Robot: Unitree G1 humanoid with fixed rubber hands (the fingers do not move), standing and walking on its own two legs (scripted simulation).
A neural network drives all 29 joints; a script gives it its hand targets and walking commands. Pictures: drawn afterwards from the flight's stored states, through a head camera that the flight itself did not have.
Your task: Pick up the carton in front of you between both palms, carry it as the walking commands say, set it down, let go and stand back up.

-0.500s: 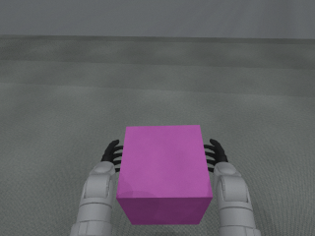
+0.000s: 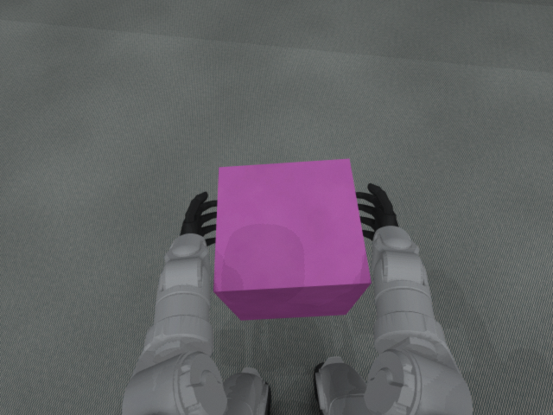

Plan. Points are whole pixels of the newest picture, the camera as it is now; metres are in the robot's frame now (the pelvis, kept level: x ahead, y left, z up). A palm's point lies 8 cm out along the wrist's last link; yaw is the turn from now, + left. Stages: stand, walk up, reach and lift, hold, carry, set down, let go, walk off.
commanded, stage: set down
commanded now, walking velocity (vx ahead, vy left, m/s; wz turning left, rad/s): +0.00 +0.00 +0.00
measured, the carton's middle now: (289, 248) +0.37 +0.00 -0.10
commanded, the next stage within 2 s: none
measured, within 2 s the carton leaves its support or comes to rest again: rests again in 1.94 s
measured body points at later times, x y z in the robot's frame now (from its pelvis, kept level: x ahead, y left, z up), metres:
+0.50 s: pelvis +0.00 +0.00 -0.12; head +0.21 -0.04 +0.27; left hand +0.43 +0.12 -0.20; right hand +0.43 -0.18 -0.20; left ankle +0.04 +0.12 -0.71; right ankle +0.09 -0.11 -0.71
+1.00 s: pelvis -0.03 +0.00 -0.25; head +0.27 -0.04 +0.08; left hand +0.47 +0.10 -0.36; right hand +0.47 -0.21 -0.37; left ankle +0.04 +0.12 -0.71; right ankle +0.09 -0.11 -0.71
